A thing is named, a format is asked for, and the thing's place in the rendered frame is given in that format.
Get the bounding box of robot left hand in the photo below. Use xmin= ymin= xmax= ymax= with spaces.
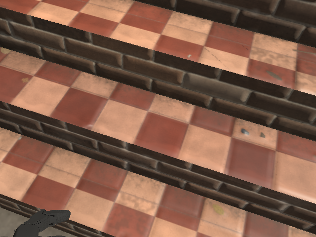
xmin=13 ymin=209 xmax=71 ymax=237

